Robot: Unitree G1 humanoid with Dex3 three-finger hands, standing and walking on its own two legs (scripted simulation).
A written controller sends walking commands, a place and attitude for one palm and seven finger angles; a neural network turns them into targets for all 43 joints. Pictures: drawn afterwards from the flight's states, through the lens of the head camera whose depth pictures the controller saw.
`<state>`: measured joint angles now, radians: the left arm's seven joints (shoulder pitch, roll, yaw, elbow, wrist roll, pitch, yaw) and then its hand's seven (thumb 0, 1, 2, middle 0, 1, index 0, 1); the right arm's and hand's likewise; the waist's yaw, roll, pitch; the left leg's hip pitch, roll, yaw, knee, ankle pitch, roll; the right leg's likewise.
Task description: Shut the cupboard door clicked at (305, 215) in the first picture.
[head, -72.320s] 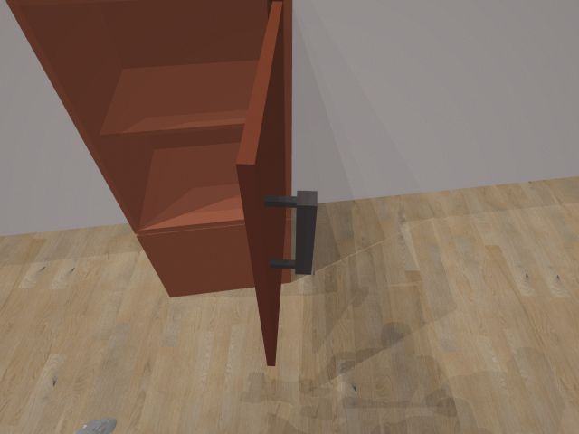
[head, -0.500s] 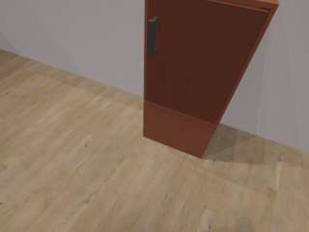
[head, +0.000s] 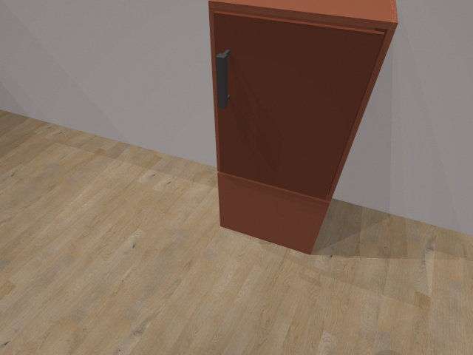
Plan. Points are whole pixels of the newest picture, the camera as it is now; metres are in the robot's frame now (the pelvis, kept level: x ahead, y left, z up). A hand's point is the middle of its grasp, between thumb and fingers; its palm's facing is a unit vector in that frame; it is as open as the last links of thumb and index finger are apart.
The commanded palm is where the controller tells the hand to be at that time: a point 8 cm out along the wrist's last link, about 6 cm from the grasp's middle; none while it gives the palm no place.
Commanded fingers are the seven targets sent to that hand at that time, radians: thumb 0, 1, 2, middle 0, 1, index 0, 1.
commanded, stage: let the arm hang, fingers relaxed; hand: left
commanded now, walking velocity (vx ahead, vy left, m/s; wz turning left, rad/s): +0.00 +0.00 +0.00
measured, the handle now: (224, 79) +0.84 +0.09 +0.08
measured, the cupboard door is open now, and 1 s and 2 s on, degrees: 0 0 0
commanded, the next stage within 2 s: look to check the result in 0.20 s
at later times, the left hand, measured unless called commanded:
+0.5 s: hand out of the picture -0.04 +0.17 -0.18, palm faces +0.03 -0.98 -0.18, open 7.4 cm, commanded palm none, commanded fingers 0.00 0.90 0.90 -0.20 -0.30 -0.20 -0.30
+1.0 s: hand out of the picture -0.02 +0.17 -0.18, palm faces +0.03 -0.99 -0.16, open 7.4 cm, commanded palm none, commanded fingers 0.00 0.90 0.90 -0.20 -0.30 -0.20 -0.30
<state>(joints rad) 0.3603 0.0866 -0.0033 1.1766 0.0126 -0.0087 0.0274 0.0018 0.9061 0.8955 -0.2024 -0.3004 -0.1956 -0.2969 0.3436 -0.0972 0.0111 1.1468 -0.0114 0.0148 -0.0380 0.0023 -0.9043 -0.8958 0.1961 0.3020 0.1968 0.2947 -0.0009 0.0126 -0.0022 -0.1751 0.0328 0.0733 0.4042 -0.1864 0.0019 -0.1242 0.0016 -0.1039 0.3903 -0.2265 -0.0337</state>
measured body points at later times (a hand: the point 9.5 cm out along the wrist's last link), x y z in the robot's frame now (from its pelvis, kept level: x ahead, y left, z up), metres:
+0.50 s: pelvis -0.01 +0.01 +0.00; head +0.00 +0.01 +0.45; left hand -0.04 +0.23 -0.16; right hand -0.05 -0.19 -0.17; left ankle +0.02 +0.12 -0.74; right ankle +0.00 -0.09 -0.74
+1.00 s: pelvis +0.00 +0.01 +0.00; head +0.01 +0.01 +0.45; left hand -0.02 +0.22 -0.16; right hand -0.02 -0.20 -0.16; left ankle +0.02 +0.12 -0.74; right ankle +0.00 -0.09 -0.74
